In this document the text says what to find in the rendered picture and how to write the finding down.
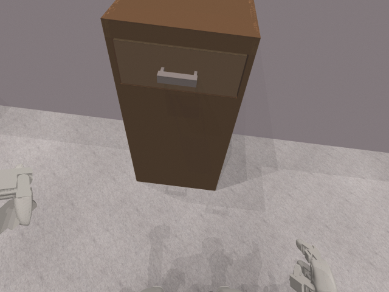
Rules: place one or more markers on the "handle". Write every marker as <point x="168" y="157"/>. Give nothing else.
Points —
<point x="177" y="78"/>

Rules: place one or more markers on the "robot left hand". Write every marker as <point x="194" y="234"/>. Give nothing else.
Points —
<point x="15" y="183"/>

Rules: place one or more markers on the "cabinet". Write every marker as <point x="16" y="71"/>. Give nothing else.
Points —
<point x="175" y="137"/>

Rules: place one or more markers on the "robot right hand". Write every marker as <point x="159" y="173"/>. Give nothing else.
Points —
<point x="317" y="277"/>

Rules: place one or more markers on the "drawer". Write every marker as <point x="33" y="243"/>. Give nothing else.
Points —
<point x="218" y="72"/>

